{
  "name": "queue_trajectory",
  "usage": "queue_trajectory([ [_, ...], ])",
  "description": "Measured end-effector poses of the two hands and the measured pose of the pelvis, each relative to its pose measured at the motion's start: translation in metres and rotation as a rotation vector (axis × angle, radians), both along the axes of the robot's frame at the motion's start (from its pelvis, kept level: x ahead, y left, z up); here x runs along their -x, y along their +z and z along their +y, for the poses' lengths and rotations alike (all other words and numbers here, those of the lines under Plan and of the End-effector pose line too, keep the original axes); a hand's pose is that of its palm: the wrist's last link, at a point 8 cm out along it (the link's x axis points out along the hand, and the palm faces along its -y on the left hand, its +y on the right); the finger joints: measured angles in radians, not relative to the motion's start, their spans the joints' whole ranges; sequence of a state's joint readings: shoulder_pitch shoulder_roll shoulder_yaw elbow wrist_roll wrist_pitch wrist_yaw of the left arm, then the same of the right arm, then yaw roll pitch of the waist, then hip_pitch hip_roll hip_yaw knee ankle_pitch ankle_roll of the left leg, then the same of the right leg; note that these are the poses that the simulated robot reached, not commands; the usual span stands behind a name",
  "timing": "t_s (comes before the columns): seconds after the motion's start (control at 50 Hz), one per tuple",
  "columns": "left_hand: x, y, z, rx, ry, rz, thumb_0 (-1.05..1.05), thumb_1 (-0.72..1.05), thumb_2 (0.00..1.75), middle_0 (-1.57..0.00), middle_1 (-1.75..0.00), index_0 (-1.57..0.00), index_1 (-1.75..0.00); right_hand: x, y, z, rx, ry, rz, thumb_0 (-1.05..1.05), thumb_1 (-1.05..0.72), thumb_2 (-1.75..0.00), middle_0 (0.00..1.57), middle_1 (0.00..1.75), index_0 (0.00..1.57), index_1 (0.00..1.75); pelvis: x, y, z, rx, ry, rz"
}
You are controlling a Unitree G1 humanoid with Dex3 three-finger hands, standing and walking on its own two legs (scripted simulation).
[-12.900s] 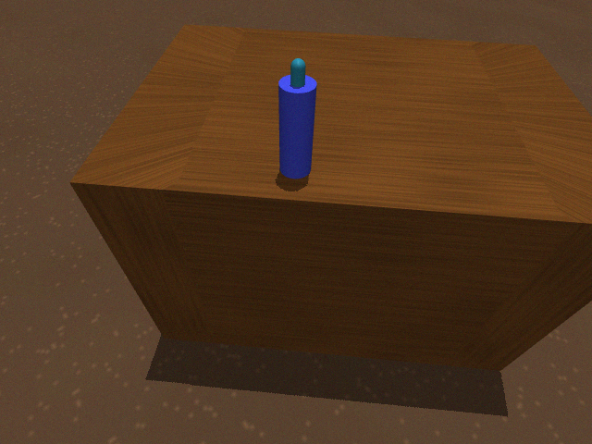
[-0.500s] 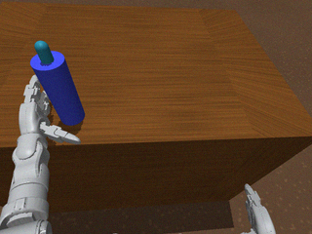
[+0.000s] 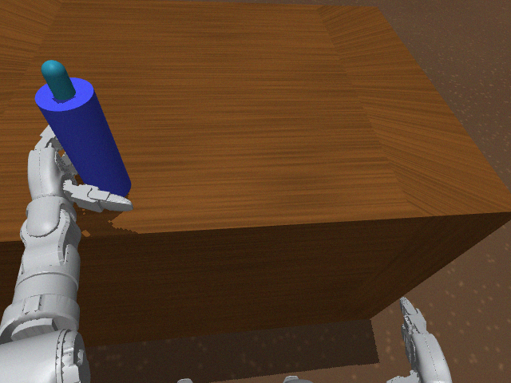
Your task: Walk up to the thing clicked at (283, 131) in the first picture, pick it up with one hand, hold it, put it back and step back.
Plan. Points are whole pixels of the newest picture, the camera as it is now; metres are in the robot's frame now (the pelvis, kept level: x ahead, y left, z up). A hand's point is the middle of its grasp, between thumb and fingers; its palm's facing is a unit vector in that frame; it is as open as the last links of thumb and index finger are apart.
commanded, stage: close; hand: left
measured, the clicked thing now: (86, 137) +0.45 +0.22 +0.14
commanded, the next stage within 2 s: settle in 0.48 s
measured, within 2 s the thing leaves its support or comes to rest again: leaves its support in 0.72 s
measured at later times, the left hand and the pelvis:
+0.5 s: hand (93, 173) +0.43 +0.22 +0.08, palm faces +0.21 -0.98 +0.02, open 9.6 cm; pelvis +0.01 +0.00 +0.00, yaw +0 degrees
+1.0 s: hand (92, 150) +0.44 +0.21 +0.13, palm faces +0.20 -0.98 +0.00, open 9.9 cm; pelvis +0.01 +0.00 +0.01, yaw +0 degrees
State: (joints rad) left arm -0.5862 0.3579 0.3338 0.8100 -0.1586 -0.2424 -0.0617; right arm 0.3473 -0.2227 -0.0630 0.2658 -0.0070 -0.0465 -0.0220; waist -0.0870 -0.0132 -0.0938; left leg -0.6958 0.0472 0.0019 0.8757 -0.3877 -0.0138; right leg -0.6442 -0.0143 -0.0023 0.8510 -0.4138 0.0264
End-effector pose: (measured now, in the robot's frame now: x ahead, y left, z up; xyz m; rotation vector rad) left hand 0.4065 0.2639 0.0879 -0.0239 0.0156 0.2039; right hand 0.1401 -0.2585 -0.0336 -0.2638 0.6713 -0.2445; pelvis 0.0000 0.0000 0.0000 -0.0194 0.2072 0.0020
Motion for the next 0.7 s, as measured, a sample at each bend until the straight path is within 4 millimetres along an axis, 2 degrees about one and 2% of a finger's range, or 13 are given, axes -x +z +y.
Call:
queue_trajectory([
  [0.1,-0.006,-0.005,-0.005,0.007,-0.016,0.013,-0.02,-0.49,0.20,-0.57,-0.38,-0.58,-0.37,0.003,-0.002,0.001,-0.004,-0.006,0.010,-0.01,0.51,-0.05,0.06,0.05,0.06,0.05,-0.002,-0.001,0.002,0.001,-0.007,0.009],
  [0.2,-0.005,-0.002,-0.007,0.007,-0.009,-0.015,-0.02,-0.41,0.30,-0.70,-0.51,-0.71,-0.50,0.002,-0.002,0.002,-0.009,-0.012,0.015,-0.01,0.50,-0.05,0.06,0.05,0.06,0.05,-0.005,0.000,0.004,0.001,-0.010,0.009],
  [0.4,0.003,-0.010,0.006,-0.010,0.022,-0.005,-0.01,-0.24,0.51,-0.92,-0.74,-0.94,-0.73,-0.006,-0.003,0.003,-0.015,-0.001,0.018,-0.01,0.50,-0.05,0.06,0.05,0.06,0.05,-0.006,-0.002,0.003,0.001,-0.006,0.015],
  [0.5,0.003,-0.010,0.006,-0.007,0.005,-0.003,-0.01,-0.28,0.63,-0.91,-0.80,-0.93,-0.79,-0.008,-0.003,0.005,-0.012,0.015,0.023,-0.01,0.50,-0.05,0.06,0.05,0.06,0.05,-0.007,-0.002,0.002,0.002,-0.001,0.017],
  [0.58,0.003,-0.010,-0.003,-0.002,-0.025,0.003,-0.01,-0.32,0.76,-0.89,-0.86,-0.91,-0.85,-0.008,-0.004,0.007,-0.015,0.019,0.022,-0.01,0.50,-0.05,0.06,0.05,0.06,0.05,-0.007,-0.002,0.002,0.003,0.000,0.016],
  [0.7,0.004,-0.006,-0.013,-0.010,-0.025,-0.002,-0.01,-0.37,0.86,-0.85,-0.98,-0.87,-0.97,-0.006,-0.002,0.005,-0.022,0.000,0.013,-0.01,0.52,-0.05,0.06,0.05,0.06,0.05,-0.007,-0.001,0.003,0.001,-0.004,0.002],
])
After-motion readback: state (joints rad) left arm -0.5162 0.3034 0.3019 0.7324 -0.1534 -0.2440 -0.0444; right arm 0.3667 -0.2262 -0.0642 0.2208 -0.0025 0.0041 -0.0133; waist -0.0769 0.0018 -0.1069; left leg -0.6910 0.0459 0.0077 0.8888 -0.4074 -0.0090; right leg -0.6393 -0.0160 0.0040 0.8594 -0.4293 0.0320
